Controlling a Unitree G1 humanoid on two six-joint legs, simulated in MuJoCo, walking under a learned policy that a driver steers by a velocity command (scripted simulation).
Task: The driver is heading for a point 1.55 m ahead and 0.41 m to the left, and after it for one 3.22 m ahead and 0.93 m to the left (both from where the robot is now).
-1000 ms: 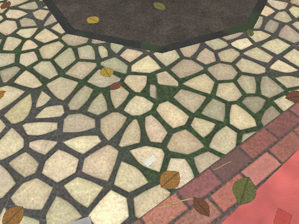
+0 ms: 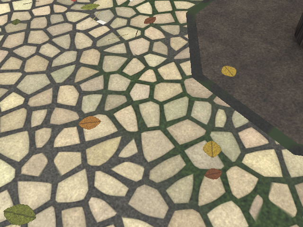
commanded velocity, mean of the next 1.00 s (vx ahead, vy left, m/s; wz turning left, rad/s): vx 0.50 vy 0.00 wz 0.42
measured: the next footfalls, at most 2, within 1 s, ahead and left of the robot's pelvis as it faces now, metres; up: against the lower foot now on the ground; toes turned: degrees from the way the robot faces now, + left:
left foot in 0.18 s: +0.25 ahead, +0.11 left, +0.00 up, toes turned +11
right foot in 0.72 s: +0.60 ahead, +0.04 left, +0.00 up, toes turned +22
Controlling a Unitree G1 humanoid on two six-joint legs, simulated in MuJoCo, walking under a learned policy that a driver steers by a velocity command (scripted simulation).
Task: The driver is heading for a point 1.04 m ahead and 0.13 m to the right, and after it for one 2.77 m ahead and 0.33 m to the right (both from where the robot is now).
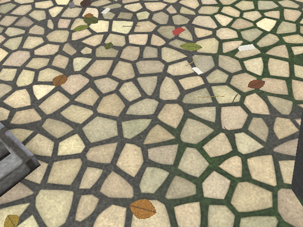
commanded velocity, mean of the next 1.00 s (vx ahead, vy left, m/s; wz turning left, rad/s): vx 0.50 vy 0.00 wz -0.21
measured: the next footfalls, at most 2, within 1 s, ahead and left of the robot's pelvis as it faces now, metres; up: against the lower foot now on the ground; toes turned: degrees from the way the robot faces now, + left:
left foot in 0.26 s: +0.29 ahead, +0.12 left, +0.00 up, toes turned +3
right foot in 0.82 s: +0.57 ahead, -0.07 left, +0.00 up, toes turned -15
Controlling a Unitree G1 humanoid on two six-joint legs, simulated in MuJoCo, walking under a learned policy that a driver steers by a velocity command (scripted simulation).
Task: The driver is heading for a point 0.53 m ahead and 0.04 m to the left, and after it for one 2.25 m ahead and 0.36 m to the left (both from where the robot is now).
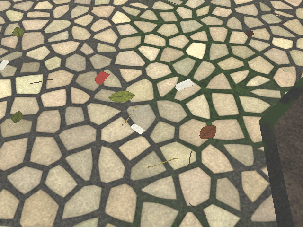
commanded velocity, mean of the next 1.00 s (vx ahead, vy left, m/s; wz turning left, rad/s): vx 0.35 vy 0.00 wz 0.04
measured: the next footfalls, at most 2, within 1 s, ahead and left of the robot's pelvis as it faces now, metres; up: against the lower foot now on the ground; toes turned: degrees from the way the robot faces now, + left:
left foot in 0.36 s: +0.37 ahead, +0.12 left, +0.00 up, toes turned -4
right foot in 0.84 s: +0.54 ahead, -0.06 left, +0.00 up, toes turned +2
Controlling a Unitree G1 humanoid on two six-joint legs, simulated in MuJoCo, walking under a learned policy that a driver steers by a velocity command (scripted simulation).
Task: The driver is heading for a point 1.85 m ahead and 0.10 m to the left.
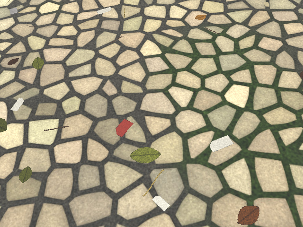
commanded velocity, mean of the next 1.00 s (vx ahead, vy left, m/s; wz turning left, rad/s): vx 0.02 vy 0.00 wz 0.24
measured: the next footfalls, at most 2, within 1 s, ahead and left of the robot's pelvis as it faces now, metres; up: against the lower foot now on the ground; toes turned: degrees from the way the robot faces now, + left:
left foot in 0.28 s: +0.01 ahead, +0.12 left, +0.00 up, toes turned +11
right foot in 0.66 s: +0.03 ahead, -0.08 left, +0.00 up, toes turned +12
